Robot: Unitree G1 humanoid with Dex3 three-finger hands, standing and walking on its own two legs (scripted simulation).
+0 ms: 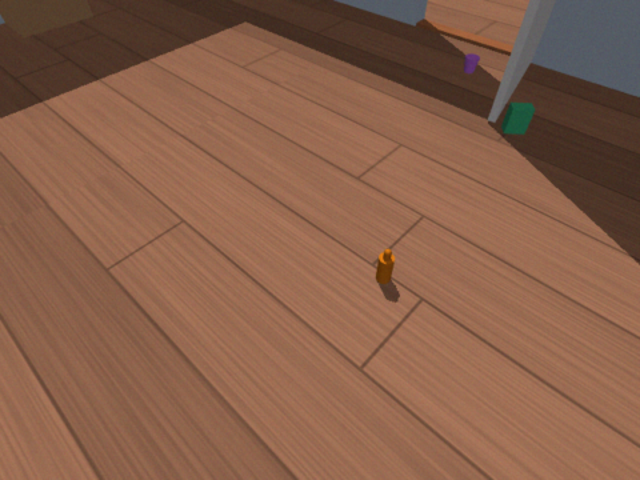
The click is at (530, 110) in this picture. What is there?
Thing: carton on end
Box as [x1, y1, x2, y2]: [501, 102, 534, 133]
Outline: 511,102 501,126 503,132 524,133 534,111 533,106 531,103
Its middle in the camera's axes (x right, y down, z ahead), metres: +1.05 -0.67 +2.10
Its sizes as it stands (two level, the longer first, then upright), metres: 0.109 0.068 0.144
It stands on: the floor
